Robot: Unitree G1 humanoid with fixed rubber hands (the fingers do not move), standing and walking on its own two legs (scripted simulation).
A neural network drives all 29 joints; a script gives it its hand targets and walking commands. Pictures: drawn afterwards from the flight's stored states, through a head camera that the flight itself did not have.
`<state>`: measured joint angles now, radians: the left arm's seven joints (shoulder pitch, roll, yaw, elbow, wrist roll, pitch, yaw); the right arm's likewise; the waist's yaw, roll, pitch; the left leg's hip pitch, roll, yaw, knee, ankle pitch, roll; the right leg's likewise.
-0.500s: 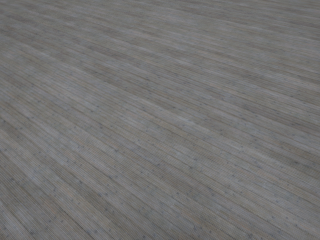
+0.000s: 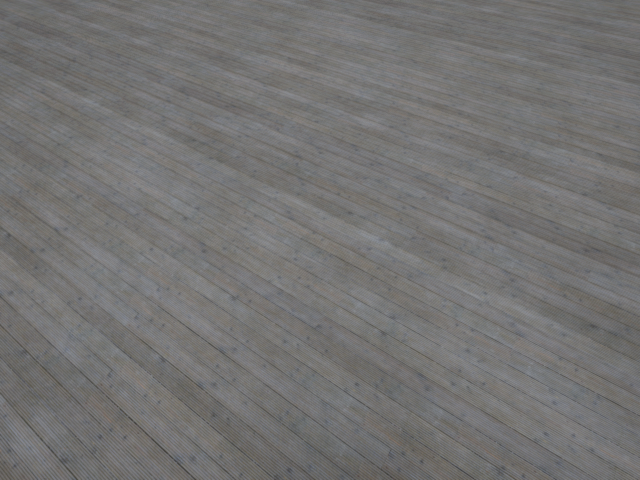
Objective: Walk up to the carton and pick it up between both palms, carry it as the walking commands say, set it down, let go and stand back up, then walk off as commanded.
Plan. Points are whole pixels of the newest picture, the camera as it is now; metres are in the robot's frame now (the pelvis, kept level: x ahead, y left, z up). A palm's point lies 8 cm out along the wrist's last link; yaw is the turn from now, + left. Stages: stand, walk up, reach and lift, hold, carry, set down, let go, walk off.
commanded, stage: stand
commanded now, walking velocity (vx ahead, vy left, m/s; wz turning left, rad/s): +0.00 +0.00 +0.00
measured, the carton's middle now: out of the picture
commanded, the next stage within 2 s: walk off in 1.16 s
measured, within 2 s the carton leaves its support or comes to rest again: neither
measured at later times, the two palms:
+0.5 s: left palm out of the picture -0.02 +0.23 -0.15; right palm out of the picture -0.03 -0.19 -0.15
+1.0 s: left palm out of the picture -0.02 +0.24 -0.15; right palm out of the picture -0.03 -0.18 -0.15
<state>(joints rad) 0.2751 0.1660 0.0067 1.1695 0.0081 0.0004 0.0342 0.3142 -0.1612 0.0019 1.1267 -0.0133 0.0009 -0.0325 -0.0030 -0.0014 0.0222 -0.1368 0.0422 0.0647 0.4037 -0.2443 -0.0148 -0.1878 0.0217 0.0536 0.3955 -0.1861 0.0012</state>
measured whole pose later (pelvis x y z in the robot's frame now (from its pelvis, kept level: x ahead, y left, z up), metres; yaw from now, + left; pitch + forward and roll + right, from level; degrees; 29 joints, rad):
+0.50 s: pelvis +0.00 +0.02 +0.00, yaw +0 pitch -1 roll +0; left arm 0.30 0.14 0.00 1.18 0.01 0.00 0.04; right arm 0.33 -0.14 0.00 1.14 -0.01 -0.01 -0.04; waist 0.00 -0.01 0.02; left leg -0.14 0.01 0.08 0.41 -0.25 0.02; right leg -0.20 -0.01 0.07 0.41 -0.20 0.03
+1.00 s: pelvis +0.01 +0.03 +0.00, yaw +0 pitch -1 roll +0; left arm 0.31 0.12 -0.01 1.18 0.01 0.00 0.05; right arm 0.35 -0.13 0.00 1.13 -0.01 -0.01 -0.04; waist -0.01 -0.01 0.02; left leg -0.13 -0.01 0.08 0.41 -0.27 0.03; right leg -0.19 -0.03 0.08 0.42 -0.22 0.05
